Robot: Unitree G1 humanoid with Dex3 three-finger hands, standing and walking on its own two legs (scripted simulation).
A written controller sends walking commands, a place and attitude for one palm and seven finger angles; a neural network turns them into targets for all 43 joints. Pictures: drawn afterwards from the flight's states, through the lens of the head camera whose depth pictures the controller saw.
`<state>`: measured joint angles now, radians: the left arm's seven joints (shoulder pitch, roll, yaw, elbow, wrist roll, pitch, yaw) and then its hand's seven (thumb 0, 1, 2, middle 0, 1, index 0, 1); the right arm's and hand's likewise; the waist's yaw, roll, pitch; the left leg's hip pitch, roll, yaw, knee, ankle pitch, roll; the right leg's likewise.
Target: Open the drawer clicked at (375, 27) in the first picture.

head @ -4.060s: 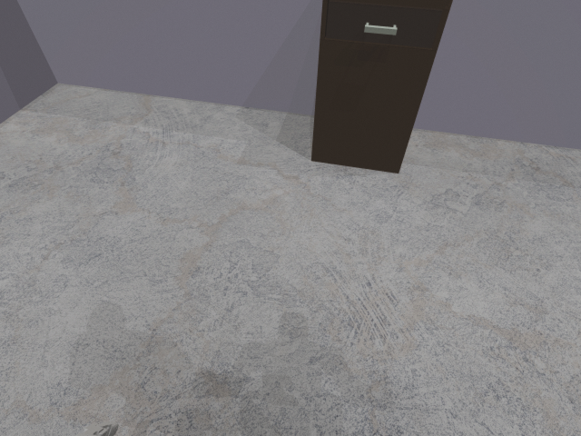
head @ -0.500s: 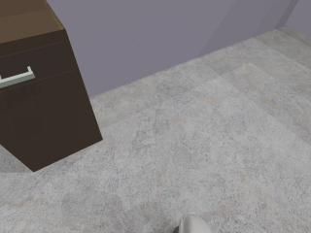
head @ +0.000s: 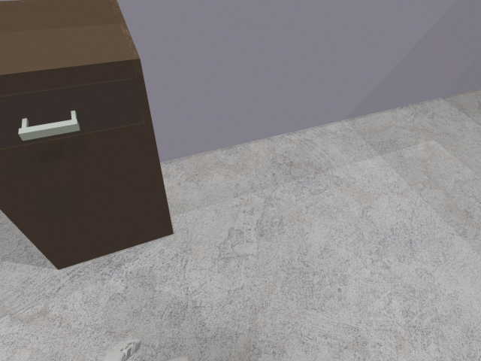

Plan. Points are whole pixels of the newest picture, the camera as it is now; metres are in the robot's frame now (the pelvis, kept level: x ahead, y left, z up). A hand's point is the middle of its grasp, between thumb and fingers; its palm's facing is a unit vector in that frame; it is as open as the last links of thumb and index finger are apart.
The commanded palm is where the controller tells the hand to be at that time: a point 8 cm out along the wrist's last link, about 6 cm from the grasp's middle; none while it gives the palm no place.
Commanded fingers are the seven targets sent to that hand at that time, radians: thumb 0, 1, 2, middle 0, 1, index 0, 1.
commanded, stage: turn to face it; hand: left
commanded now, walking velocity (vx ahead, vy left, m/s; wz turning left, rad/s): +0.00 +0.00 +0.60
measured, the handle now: (50, 124) +0.63 +0.49 -0.02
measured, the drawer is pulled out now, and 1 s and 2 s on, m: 0.00 0.00 0.00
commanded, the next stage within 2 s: take the last steps up to it in 0.62 s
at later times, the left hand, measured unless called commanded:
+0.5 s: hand out of the picture +0.06 +0.21 -0.14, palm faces +0.26 -0.92 -0.28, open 7.4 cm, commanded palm none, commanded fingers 0.00 0.90 0.90 -0.20 -0.30 -0.20 -0.30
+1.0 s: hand out of the picture -0.11 +0.15 -0.16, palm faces +0.49 -0.84 -0.22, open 7.4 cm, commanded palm none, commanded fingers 0.00 0.90 0.90 -0.20 -0.30 -0.20 -0.30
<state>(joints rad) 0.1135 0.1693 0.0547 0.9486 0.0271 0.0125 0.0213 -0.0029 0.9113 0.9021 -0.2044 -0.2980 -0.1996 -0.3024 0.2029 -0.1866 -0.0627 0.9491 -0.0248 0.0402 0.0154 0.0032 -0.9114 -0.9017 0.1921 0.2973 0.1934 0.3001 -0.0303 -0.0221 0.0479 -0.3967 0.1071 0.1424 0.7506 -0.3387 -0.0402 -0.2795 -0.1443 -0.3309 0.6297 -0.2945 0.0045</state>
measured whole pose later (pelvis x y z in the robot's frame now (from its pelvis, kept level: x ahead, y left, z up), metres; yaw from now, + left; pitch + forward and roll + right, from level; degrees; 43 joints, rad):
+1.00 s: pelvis +0.01 -0.02 +0.01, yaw +25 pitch +0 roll +0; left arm 0.37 0.21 0.05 1.06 0.03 -0.01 0.00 0.01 0.91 0.90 -0.20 -0.30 -0.20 -0.30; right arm 0.17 -0.21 -0.05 0.99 -0.02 0.02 0.02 0.01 -0.90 -0.90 0.19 0.30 0.19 0.30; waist 0.05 -0.02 0.02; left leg -0.20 0.04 0.09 0.51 -0.35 -0.01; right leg -0.21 -0.12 -0.19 0.53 -0.30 0.03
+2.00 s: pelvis +0.24 +0.09 +0.01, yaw +23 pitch -1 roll +0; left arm 0.27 0.17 0.03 1.08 0.01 0.03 0.03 0.01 0.91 0.90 -0.20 -0.30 -0.19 -0.30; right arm 0.14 -0.13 -0.02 1.04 -0.02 0.01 -0.03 0.00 -0.92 -0.90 0.19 0.30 0.20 0.30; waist 0.04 -0.05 0.06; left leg -0.29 0.05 0.09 0.48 -0.17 0.00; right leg -0.23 -0.03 -0.09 0.64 -0.43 0.00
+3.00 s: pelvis +0.22 +0.02 +0.02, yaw +24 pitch +0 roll -1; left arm 0.33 0.13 0.00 1.07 0.02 -0.02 0.03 0.01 0.90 0.90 -0.20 -0.30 -0.20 -0.30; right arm 0.34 -0.17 -0.02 1.05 -0.03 0.01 -0.03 0.00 -0.90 -0.90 0.20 0.30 0.20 0.30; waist -0.02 0.03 0.01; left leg -0.24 0.06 0.01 0.53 -0.30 -0.02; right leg -0.21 0.03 -0.11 0.46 -0.27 -0.05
